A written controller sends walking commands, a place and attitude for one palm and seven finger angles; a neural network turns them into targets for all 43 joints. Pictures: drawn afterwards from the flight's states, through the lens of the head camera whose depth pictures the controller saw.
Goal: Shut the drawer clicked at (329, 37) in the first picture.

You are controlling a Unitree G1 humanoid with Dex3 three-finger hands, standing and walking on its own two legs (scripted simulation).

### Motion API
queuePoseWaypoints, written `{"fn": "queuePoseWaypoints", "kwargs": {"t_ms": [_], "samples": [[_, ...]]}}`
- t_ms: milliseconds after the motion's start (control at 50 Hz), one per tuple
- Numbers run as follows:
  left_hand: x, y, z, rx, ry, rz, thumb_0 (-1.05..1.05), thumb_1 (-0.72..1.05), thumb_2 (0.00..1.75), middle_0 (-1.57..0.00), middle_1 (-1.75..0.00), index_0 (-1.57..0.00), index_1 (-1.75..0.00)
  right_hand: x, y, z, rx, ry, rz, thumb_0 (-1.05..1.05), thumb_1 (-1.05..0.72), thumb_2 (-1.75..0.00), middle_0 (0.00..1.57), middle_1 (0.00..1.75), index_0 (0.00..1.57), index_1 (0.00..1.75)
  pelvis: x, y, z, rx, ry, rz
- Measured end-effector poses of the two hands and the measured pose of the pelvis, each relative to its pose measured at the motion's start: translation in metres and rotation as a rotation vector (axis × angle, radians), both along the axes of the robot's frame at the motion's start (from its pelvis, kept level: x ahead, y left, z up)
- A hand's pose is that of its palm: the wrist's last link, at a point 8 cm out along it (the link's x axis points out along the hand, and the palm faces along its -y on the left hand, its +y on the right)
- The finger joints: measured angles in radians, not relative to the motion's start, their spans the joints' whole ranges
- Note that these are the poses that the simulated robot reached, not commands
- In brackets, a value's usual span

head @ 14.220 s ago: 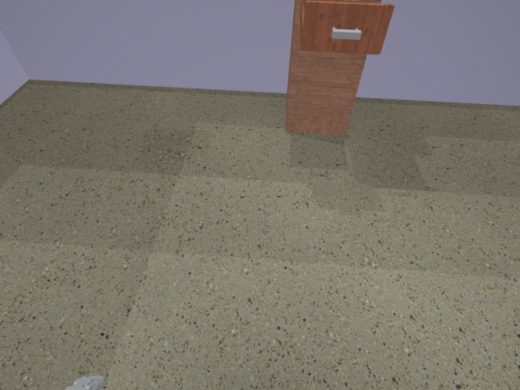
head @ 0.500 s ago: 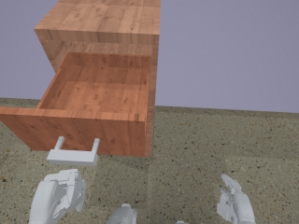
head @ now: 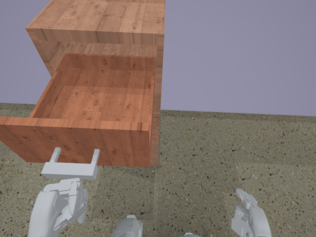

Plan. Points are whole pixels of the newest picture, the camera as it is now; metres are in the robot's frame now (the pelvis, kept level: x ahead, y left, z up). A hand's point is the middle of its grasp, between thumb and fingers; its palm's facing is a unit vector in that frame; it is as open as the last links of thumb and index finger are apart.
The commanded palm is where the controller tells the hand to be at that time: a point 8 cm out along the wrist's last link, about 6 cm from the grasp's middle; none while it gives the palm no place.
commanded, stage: push the drawer shut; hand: left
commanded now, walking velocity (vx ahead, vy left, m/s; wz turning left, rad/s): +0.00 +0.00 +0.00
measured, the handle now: (73, 161) +0.28 +0.21 +0.06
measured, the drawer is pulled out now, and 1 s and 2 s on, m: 0.30 0.23 0.11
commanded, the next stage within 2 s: none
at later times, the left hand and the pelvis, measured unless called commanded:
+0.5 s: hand (81, 197) +0.20 +0.17 +0.06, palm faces +0.02 -1.00 -0.05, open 2.8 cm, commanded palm +0.21 +0.23 +0.07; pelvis -0.01 -0.01 +0.00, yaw +1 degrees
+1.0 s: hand (88, 167) +0.27 +0.18 +0.06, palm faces -0.01 -1.00 -0.03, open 2.9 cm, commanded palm +0.26 +0.23 +0.07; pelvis -0.02 +0.01 +0.01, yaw +0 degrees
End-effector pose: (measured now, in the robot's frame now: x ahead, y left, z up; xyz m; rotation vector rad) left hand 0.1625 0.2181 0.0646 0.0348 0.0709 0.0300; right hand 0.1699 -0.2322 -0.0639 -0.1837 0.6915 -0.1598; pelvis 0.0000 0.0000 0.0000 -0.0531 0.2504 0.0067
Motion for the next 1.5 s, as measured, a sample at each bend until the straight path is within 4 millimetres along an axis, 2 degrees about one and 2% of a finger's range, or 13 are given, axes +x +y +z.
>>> {"fn": "queuePoseWaypoints", "kwargs": {"t_ms": [260,520,900,1200,1500], "samples": [[0.01,0.003,0.001,0.01,-0.023,-0.002,0.01,0.88,0.91,-1.4,-1.6,-1.4,-1.6,0.009,-0.002,-0.001,-0.006,0.001,0.021,0.01,-0.9,-0.9,0.2,0.3,0.21,0.3,0.003,-0.004,0.0,0.001,0.003,0.007],[0.02,0.01,-0.007,0.013,-0.056,-0.015,-0.06,0.8,0.95,-1.4,-1.6,-1.4,-1.6,-0.002,-0.003,-0.011,-0.037,0.034,0.062,0.01,-0.9,-0.9,0.2,0.3,0.21,0.3,-0.007,-0.005,-0.004,-0.009,0.002,0.021],[0.074,0.014,-0.006,0.002,-0.064,-0.039,-0.04,0.76,0.94,-1.4,-1.6,-1.4,-1.6,-0.034,0.0,-0.003,-0.051,0.076,0.037,0.01,-0.9,-0.9,0.2,0.3,0.21,0.3,-0.018,0.007,0.006,-0.009,-0.023,0.015],[0.103,0.014,-0.007,0.0,-0.082,-0.035,-0.04,0.76,0.94,-1.4,-1.6,-1.4,-1.6,-0.042,0.007,-0.008,-0.05,0.137,0.041,0.01,-0.9,-0.9,0.2,0.3,0.21,0.3,-0.019,0.014,0.008,-0.005,-0.019,0.01],[0.148,0.014,-0.007,0.003,-0.071,-0.028,-0.05,0.76,0.95,-1.4,-1.6,-1.4,-1.6,-0.057,0.002,-0.013,-0.05,0.207,0.017,0.01,-0.9,-0.9,0.2,0.3,0.21,0.3,-0.019,0.013,0.01,-0.003,-0.009,0.006]]}}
